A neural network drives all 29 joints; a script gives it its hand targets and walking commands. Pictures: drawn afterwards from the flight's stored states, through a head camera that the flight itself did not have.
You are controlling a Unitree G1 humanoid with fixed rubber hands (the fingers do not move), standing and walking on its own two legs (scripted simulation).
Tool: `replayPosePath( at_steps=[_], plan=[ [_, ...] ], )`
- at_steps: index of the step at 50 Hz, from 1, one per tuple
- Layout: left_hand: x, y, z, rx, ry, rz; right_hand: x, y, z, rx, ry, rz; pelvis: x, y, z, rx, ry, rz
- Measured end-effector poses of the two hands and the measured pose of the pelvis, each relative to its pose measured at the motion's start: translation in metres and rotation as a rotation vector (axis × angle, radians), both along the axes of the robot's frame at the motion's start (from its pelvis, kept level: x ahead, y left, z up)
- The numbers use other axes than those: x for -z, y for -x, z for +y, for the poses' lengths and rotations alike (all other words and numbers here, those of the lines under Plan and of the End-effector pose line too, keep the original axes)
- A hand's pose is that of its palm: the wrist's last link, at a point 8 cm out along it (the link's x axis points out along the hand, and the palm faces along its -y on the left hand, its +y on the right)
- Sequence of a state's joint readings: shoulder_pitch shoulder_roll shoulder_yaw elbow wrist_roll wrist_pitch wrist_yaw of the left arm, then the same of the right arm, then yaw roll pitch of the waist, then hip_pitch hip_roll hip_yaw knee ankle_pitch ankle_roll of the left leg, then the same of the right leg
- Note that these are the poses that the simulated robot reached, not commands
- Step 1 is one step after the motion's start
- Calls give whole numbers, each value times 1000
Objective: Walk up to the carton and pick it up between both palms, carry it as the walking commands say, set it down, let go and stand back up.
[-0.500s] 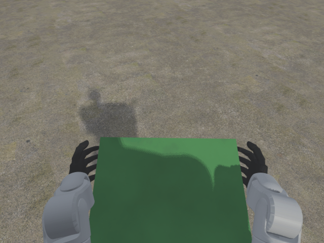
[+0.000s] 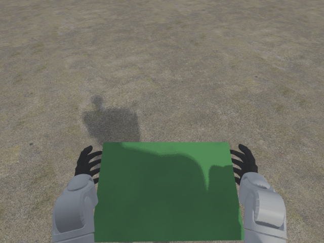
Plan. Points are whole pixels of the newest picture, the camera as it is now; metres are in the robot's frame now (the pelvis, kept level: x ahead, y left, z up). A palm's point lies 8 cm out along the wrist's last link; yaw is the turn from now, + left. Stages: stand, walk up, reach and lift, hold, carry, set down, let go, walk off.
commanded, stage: carry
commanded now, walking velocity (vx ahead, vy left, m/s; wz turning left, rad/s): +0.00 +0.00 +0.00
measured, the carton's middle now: (165, 193) +0.27 +0.00 -0.03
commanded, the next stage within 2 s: none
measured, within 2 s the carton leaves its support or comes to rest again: neither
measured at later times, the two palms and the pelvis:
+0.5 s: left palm (88, 164) +0.28 +0.18 +0.09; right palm (247, 166) +0.28 -0.18 +0.09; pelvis +0.03 +0.00 +0.01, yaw +1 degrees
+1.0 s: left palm (94, 105) +0.47 +0.22 +0.10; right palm (216, 104) +0.49 -0.15 +0.10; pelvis +0.24 +0.02 +0.00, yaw +4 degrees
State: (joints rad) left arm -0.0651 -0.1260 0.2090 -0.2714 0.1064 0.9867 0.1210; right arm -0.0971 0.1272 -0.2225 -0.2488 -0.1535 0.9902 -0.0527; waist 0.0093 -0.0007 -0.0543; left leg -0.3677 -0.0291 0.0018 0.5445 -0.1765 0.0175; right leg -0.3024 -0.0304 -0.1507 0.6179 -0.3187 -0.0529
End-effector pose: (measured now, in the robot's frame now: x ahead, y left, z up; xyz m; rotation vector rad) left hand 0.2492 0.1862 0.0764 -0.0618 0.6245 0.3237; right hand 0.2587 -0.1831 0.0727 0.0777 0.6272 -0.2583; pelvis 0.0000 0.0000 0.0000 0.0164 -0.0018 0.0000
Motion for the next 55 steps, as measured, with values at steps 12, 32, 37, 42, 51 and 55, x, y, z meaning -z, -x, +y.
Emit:
replayPosePath(
  at_steps=[12, 32, 37, 42, 51, 55],
  plan=[
    [15, -10, -4, 11, -2, 13, 17, -8, -4, -9, 8, 13, 0, -5, -3, 0, -4, 8],
    [-14, -70, 33, -10, 19, 16, -16, -67, 34, 21, -8, 21, -4, -76, 31, -21, 6, 76],
    [-23, -108, 39, 7, 0, 62, -18, -97, 40, 46, -33, 66, -16, -112, 41, -7, 37, 106],
    [-30, -153, 33, 15, -9, 42, -24, -140, 34, 53, -34, 47, -16, -157, 37, -6, 32, 107],
    [-27, -233, 31, -44, -5, 17, -26, -245, 32, -3, -29, 20, -6, -253, 22, -69, 23, 62],
    [-26, -273, 39, -60, 0, 35, -29, -292, 41, -19, -20, 35, -12, -295, 27, -85, -6, 54]
  ],
)
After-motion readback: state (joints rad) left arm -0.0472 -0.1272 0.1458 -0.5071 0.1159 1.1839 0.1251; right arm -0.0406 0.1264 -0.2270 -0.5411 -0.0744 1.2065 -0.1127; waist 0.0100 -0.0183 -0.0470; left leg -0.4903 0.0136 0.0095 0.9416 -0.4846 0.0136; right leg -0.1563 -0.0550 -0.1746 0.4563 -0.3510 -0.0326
